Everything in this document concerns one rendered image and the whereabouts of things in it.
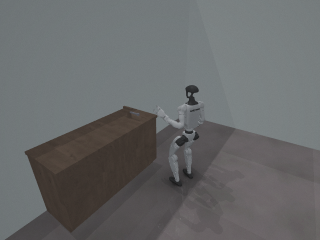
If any left robot thigh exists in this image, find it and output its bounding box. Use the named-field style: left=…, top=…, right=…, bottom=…
left=169, top=136, right=186, bottom=162

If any right robot shin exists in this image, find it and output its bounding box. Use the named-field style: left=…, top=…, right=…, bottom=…
left=184, top=149, right=192, bottom=174

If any right robot upper arm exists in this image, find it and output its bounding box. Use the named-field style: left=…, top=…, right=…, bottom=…
left=198, top=101, right=206, bottom=123

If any left robot upper arm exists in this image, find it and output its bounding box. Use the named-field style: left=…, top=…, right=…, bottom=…
left=177, top=104, right=187, bottom=130

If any left robot hand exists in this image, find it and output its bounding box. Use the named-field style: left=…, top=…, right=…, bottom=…
left=153, top=105, right=166, bottom=118

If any robot left forearm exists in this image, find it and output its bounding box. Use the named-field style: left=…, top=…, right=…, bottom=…
left=163, top=115, right=182, bottom=129

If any counter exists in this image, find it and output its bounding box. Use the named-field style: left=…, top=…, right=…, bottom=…
left=25, top=106, right=158, bottom=233

